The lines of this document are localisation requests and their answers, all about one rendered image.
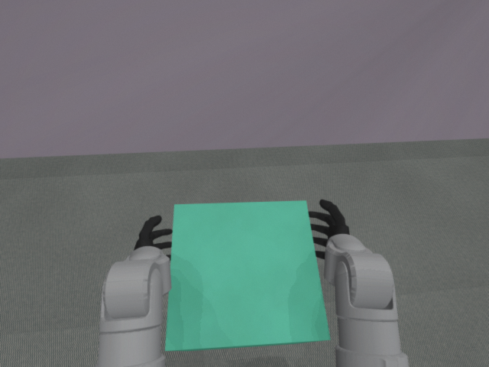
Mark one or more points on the carton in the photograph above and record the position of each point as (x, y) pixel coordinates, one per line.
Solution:
(243, 275)

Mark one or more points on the right robot hand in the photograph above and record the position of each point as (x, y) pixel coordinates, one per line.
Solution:
(335, 220)

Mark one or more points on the left robot hand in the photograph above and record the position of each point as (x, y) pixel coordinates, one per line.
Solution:
(146, 236)

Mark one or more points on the robot right forearm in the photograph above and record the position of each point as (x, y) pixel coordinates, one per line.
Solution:
(366, 306)

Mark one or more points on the robot left forearm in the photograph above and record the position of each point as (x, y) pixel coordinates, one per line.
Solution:
(132, 310)

